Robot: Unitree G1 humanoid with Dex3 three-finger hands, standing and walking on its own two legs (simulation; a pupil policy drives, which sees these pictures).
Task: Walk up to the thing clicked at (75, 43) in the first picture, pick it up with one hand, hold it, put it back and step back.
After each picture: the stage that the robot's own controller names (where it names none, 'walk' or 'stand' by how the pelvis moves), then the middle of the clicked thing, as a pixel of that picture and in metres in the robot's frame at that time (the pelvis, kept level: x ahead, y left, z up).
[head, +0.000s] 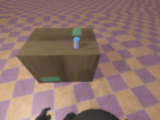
stand; (76, 42) +0.82 +0.20 -0.05
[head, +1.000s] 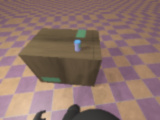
rise first; (77, 45) +0.75 +0.20 -0.04
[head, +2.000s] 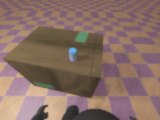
rise first; (73, 54) +0.54 +0.18 -0.01
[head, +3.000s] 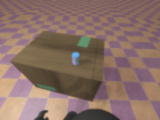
stand; (75, 58) +0.55 +0.16 -0.05
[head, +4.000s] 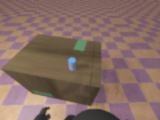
stand; (72, 64) +0.48 +0.18 -0.05
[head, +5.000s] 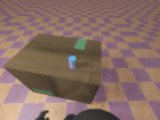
stand; (72, 62) +0.51 +0.18 -0.05
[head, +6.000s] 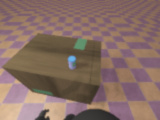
stand; (72, 62) +0.50 +0.18 -0.05
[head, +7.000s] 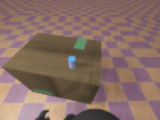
stand; (72, 62) +0.50 +0.18 -0.05
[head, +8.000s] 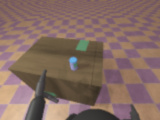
rise first; (73, 63) +0.49 +0.20 -0.05
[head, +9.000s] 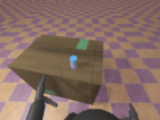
go down; (73, 62) +0.51 +0.19 -0.05
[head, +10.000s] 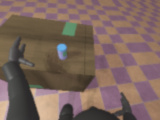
go down; (62, 52) +0.52 +0.19 -0.01
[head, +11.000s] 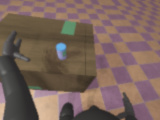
go down; (61, 51) +0.51 +0.19 +0.02
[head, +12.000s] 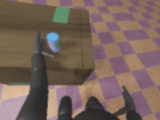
close in; (54, 43) +0.52 +0.20 +0.05
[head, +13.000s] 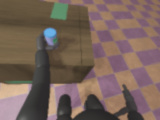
close; (51, 39) +0.54 +0.20 +0.07
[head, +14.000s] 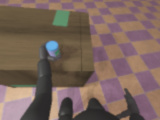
lift; (54, 51) +0.47 +0.20 +0.05
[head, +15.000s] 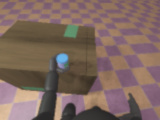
lift; (63, 63) +0.38 +0.17 +0.07
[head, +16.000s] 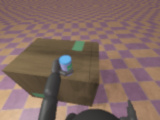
hold; (66, 66) +0.32 +0.16 +0.16
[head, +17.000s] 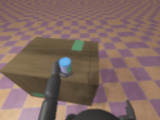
hold; (66, 67) +0.32 +0.16 +0.13
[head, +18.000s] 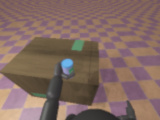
hold; (68, 69) +0.32 +0.15 +0.12
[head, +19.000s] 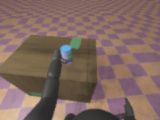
crouch; (66, 55) +0.42 +0.16 +0.14
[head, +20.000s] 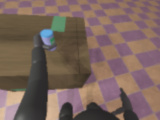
lower; (49, 40) +0.52 +0.21 +0.10
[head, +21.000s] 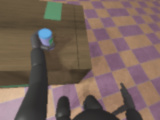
lower; (47, 40) +0.53 +0.21 +0.06
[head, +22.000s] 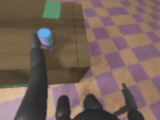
lower; (46, 40) +0.53 +0.21 +0.06
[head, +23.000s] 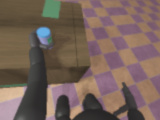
lower; (46, 39) +0.54 +0.21 +0.07
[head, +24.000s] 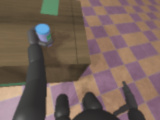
rest; (45, 36) +0.55 +0.21 +0.07
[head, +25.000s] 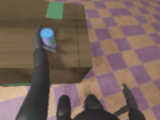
withdraw; (49, 39) +0.53 +0.20 +0.06
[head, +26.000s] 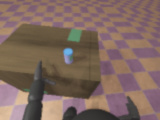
sink last; (68, 56) +0.49 +0.18 +0.01
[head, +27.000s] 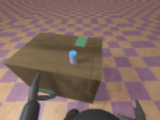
stand; (73, 57) +0.54 +0.19 +0.01
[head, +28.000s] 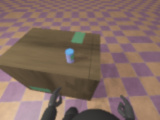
stand; (70, 56) +0.52 +0.20 +0.01
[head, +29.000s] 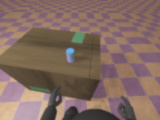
stand; (70, 55) +0.52 +0.19 +0.02
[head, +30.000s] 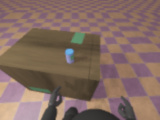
stand; (69, 56) +0.51 +0.20 +0.02
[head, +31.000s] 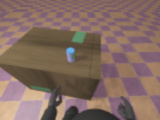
stand; (70, 55) +0.52 +0.19 +0.02
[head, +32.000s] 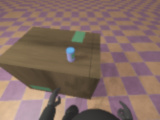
stand; (70, 54) +0.53 +0.19 +0.01
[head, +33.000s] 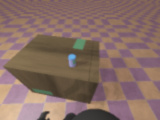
stand; (72, 60) +0.54 +0.19 -0.05
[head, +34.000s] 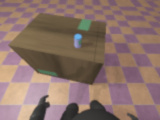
walk; (77, 41) +0.67 +0.15 -0.03
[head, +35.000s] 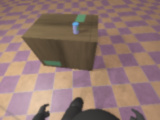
walk; (75, 28) +0.94 +0.25 -0.02
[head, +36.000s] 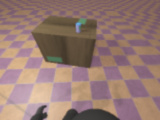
stand; (78, 27) +1.14 +0.23 -0.03
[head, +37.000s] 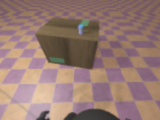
stand; (80, 29) +1.14 +0.20 -0.05
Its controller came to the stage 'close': yes
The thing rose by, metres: 0.20
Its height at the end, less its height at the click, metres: +0.00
